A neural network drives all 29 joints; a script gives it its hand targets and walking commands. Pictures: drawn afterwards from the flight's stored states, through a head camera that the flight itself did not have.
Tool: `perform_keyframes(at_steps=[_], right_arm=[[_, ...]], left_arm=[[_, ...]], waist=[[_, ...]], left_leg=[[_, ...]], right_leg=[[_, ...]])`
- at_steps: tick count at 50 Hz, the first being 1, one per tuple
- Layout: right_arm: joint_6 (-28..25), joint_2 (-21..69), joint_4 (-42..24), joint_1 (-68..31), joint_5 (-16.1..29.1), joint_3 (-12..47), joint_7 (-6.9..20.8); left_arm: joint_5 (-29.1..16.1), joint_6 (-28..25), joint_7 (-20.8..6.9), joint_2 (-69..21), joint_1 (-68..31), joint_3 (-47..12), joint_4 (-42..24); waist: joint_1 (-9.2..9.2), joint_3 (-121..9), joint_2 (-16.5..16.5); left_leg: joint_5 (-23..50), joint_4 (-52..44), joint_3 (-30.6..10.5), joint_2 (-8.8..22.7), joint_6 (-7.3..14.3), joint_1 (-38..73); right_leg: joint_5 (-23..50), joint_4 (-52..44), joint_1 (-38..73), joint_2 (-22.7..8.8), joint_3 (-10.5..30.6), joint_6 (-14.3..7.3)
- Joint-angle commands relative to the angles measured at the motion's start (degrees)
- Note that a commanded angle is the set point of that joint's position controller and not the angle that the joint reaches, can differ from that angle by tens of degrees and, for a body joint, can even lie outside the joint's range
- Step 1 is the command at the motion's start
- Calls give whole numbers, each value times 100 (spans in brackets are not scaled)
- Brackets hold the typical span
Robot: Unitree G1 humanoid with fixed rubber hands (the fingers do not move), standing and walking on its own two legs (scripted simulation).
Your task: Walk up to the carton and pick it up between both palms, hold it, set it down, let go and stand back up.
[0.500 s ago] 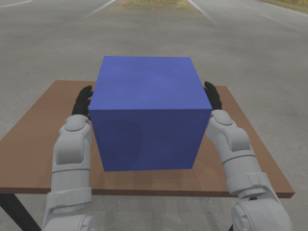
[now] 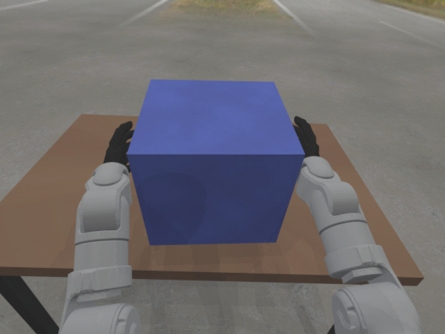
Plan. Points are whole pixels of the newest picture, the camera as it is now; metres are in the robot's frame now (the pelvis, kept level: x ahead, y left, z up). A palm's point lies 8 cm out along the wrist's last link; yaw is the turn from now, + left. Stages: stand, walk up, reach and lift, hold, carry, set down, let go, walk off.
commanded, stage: hold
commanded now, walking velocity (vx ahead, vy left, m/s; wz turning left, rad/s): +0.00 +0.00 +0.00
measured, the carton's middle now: (213, 161) +0.39 +0.01 +0.17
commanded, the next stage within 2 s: set down in 1.76 s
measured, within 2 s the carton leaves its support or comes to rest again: neither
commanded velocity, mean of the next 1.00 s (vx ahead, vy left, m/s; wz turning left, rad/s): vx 0.00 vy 0.00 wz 0.00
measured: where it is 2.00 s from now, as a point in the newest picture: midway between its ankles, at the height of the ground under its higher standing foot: outside the picture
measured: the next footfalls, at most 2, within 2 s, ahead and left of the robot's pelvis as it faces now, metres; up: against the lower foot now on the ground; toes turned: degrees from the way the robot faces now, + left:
none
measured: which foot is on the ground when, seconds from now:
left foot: down 0.00-1.00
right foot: down 0.00-1.00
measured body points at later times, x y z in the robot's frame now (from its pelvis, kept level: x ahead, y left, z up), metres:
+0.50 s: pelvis +0.00 +0.00 +0.00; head -0.06 +0.02 +0.45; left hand +0.37 +0.17 +0.19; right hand +0.38 -0.16 +0.20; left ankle +0.04 +0.12 -0.75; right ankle +0.00 -0.12 -0.75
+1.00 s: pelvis +0.01 +0.00 +0.00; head -0.06 +0.02 +0.45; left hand +0.37 +0.17 +0.19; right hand +0.38 -0.16 +0.20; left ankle +0.04 +0.12 -0.75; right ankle +0.00 -0.12 -0.75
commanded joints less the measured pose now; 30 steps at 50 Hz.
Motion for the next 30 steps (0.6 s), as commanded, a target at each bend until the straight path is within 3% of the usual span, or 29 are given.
perform_keyframes(at_steps=[1,12,19,23,24,25,30], right_arm=[[-436,3535,-1932,-4676,707,2197,856],[-427,3340,-2180,-4460,813,2252,844],[-449,3396,-2032,-4630,691,2184,915],[-499,3475,-2213,-4816,776,2280,916],[-489,3512,-2201,-4749,803,2287,909],[-497,3489,-2273,-4853,832,2302,913],[-429,3422,-2125,-4565,815,2285,870]], left_arm=[[-1039,-577,-794,-3197,-5112,-3039,-1165],[-1092,-547,-771,-3270,-4858,-3184,-1473],[-1005,-529,-778,-3224,-4868,-3032,-1150],[-1094,-550,-732,-3289,-5020,-3158,-1296],[-1152,-577,-721,-3328,-5112,-3241,-1463],[-1130,-558,-706,-3330,-5066,-3210,-1369],[-1084,-529,-751,-3260,-4896,-3126,-1397]], waist=[[-42,-2470,434],[-119,-2713,550],[-14,-2384,345],[4,-2603,432],[-61,-2708,469],[15,-2688,528],[-50,-2679,425]], left_leg=[[1075,-129,322,-294,-92,988],[1578,-8,260,-261,-236,1237],[1109,-152,303,-250,-99,1014],[1333,-59,297,-254,-125,1103],[1407,-36,279,-253,-148,1138],[1429,-21,288,-261,-151,1132],[1509,-24,291,-263,-154,1175]], right_leg=[[896,-192,214,218,-152,290],[1148,-141,301,305,-196,257],[712,-238,176,275,-183,243],[888,-206,204,286,-165,236],[975,-174,236,292,-164,240],[952,-184,201,290,-166,232],[1172,-158,318,286,-145,271]])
